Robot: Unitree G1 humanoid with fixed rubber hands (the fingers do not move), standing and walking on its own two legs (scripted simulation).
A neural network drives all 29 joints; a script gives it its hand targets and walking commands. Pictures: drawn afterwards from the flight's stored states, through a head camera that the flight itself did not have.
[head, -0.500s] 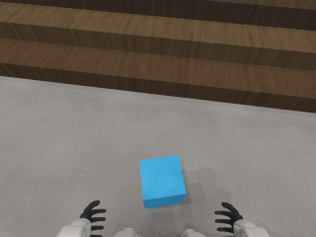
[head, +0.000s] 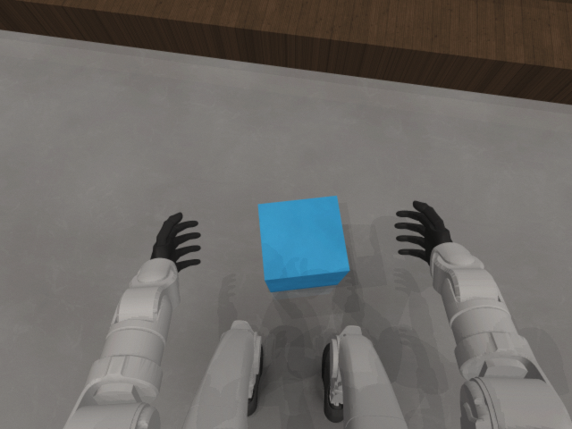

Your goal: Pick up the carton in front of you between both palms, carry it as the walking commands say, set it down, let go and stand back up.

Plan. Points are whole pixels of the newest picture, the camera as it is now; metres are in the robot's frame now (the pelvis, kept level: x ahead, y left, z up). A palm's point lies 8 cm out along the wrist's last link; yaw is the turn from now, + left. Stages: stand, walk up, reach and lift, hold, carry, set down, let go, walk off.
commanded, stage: reach and lift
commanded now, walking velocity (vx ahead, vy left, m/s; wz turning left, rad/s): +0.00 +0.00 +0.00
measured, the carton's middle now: (301, 248) +0.46 +0.00 -0.55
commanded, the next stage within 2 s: none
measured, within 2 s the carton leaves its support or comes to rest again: neither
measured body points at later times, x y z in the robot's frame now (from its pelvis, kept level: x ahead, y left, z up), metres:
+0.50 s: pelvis +0.00 -0.01 -0.03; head +0.30 -0.02 +0.31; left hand +0.47 +0.20 -0.14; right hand +0.53 -0.19 -0.14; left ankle +0.07 +0.13 -0.64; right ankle +0.07 -0.12 -0.64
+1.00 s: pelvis -0.04 +0.00 -0.22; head +0.31 -0.01 +0.06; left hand +0.45 +0.20 -0.39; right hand +0.50 -0.19 -0.39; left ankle +0.07 +0.14 -0.64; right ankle +0.07 -0.12 -0.64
